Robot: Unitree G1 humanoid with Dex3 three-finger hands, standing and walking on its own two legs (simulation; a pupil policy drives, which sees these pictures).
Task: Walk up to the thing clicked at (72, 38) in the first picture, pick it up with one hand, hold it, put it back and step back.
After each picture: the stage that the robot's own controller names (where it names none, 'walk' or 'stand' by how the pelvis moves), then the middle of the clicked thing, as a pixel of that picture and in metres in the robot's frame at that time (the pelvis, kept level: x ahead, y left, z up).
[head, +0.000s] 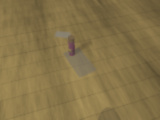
stand; (71, 46) +1.26 +0.10 -0.65
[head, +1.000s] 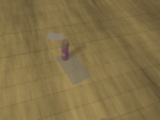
walk; (65, 50) +1.14 +0.09 -0.65
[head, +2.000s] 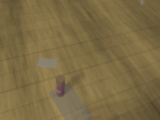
walk; (60, 86) +0.71 +0.10 -0.65
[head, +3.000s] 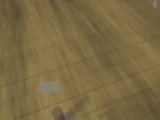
stand; (59, 118) +0.46 +0.18 -0.63
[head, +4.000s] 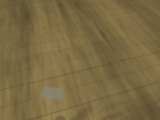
stand; out of the picture +0.42 +0.15 -0.65
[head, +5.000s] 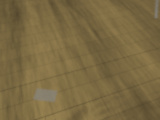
stand; out of the picture +0.38 +0.17 -0.66
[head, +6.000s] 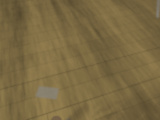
stand; out of the picture +0.41 +0.16 -0.66
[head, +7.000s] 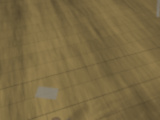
stand; out of the picture +0.40 +0.16 -0.66
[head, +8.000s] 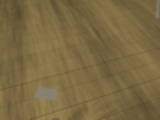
go down; out of the picture +0.39 +0.16 -0.66
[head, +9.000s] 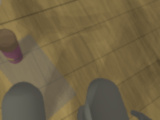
go down; (11, 49) +0.47 +0.23 -0.27
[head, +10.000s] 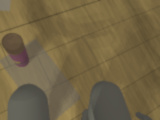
close in; (18, 52) +0.47 +0.23 -0.27
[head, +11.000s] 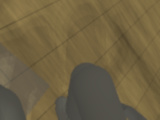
close in; out of the picture +0.45 +0.28 -0.17
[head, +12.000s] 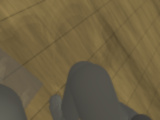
lift; out of the picture +0.45 +0.28 -0.16
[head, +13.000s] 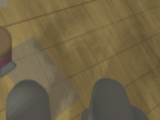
lift; out of the picture +0.38 +0.26 -0.05
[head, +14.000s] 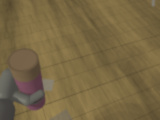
hold; (30, 84) +0.32 +0.16 +0.07
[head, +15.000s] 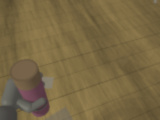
hold; (33, 92) +0.30 +0.16 +0.02
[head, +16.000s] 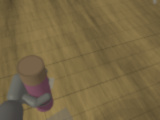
hold; (38, 88) +0.32 +0.15 +0.03
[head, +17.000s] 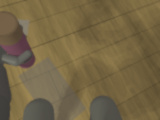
crouch; (17, 46) +0.45 +0.19 -0.04
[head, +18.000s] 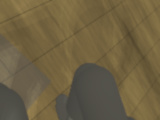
lower; out of the picture +0.45 +0.30 -0.17
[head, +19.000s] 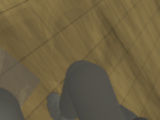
lower; out of the picture +0.46 +0.31 -0.17
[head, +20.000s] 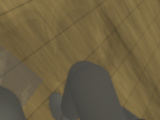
lower; out of the picture +0.45 +0.30 -0.17
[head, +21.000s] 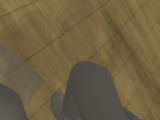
lower; out of the picture +0.44 +0.30 -0.17
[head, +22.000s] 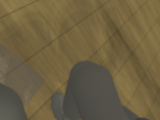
rest; out of the picture +0.44 +0.30 -0.17
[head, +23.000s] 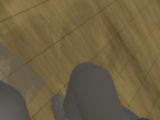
withdraw; out of the picture +0.44 +0.27 -0.17
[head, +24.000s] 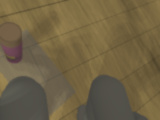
stand; (12, 46) +0.46 +0.24 -0.22
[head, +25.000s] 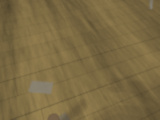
stand; out of the picture +0.40 +0.15 -0.58
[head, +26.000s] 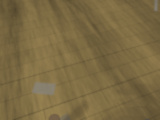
stand; out of the picture +0.41 +0.17 -0.60
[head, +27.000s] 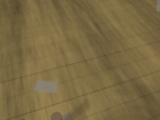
stand; out of the picture +0.41 +0.15 -0.60
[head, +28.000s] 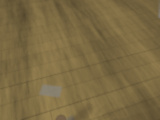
walk; out of the picture +0.43 +0.15 -0.66
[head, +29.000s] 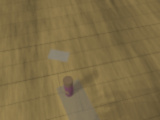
walk; (68, 87) +0.57 +0.11 -0.63
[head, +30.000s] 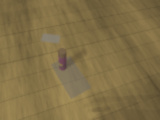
walk; (62, 60) +0.87 +0.13 -0.64
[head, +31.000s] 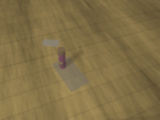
stand; (62, 58) +1.05 +0.18 -0.64
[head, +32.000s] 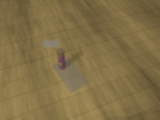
stand; (61, 59) +1.04 +0.19 -0.66
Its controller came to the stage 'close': yes
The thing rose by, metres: 0.68
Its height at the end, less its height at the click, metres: +0.00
